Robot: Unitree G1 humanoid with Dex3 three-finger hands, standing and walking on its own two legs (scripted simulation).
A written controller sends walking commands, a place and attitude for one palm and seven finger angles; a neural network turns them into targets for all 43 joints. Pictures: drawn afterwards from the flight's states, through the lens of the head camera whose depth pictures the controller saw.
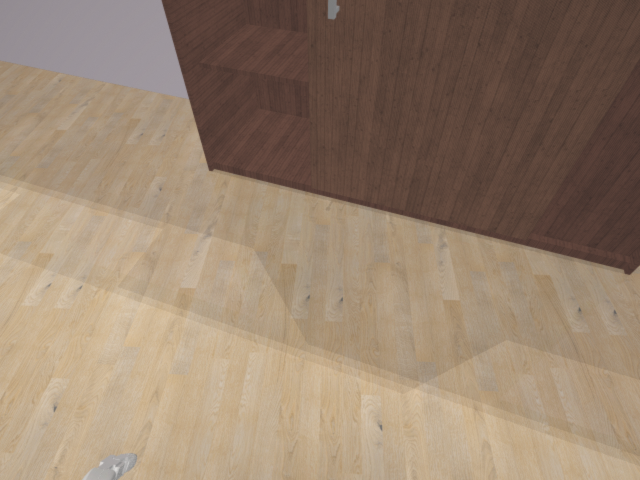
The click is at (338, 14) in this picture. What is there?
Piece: wardrobe's sliding door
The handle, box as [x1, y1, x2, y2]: [328, 0, 339, 18]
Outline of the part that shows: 328,0 328,18 334,18 339,6 336,5 336,0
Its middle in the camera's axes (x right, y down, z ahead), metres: +0.04 -0.73 +1.10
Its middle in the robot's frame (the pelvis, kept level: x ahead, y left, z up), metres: +1.33 +0.04 +0.12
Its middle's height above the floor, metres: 0.89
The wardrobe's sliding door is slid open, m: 0.53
